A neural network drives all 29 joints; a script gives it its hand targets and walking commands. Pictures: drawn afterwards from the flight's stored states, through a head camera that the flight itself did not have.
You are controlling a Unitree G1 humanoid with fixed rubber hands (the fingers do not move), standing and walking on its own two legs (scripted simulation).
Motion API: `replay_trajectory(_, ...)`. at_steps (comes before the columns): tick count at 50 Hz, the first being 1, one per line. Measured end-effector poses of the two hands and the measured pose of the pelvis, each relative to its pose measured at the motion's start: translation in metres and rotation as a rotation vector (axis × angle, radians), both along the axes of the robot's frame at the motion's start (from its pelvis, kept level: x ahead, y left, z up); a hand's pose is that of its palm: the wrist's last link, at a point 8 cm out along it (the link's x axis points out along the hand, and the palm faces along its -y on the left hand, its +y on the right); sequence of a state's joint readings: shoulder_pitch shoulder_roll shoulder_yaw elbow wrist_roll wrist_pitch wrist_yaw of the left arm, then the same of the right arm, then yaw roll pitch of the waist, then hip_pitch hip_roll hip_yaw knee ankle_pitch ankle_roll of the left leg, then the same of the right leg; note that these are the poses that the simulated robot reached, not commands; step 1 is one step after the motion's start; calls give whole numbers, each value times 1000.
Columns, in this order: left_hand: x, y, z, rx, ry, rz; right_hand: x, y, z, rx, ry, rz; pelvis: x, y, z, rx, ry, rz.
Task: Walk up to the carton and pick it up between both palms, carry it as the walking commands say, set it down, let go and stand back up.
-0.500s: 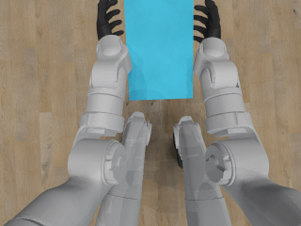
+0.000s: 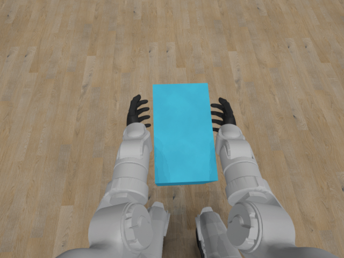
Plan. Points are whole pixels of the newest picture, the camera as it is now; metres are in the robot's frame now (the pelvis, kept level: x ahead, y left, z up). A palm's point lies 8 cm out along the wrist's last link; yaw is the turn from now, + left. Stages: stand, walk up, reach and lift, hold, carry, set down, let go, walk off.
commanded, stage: reach and lift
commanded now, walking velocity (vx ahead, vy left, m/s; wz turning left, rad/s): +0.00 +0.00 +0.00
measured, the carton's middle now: (180, 139) +0.41 +0.02 -0.10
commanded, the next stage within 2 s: none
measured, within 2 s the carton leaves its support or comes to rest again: neither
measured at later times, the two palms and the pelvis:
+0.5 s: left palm (130, 117) +0.40 +0.13 +0.05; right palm (235, 120) +0.40 -0.10 +0.04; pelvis +0.05 -0.01 +0.07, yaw +0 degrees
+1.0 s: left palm (120, 107) +0.38 +0.13 +0.12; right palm (250, 112) +0.38 -0.10 +0.11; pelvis +0.05 +0.00 +0.10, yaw -1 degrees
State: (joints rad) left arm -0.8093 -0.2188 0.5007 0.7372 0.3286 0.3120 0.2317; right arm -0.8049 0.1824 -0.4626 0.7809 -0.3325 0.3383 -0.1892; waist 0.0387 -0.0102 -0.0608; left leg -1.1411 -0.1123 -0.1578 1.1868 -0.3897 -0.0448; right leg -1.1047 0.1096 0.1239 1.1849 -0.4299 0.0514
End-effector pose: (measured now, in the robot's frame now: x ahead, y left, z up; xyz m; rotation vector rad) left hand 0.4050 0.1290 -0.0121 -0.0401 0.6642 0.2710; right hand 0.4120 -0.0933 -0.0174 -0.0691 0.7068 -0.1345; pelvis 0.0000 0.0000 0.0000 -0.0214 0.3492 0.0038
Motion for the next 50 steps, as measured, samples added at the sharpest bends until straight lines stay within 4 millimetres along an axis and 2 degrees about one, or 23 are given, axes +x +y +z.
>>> replay_trajectory(8,-2,-5,17,-28,-16,-24,-6,-7,17,21,-12,-26,22,-2,31,12,-18,-17)
replay_trajectory(16,-7,-1,28,-28,-18,-7,-11,-3,28,38,-13,-22,38,-5,52,14,-29,-22)
replay_trajectory(25,-7,2,59,-27,-27,-35,-7,-3,58,43,-24,11,51,-6,72,12,-69,-12)
replay_trajectory(37,-12,0,99,-11,-6,-95,-18,-9,96,36,-10,36,57,-2,93,16,-196,-14)
replay_trajectory(50,-28,2,133,-9,-7,-101,-32,-7,132,18,-12,56,55,1,103,17,-338,-13)
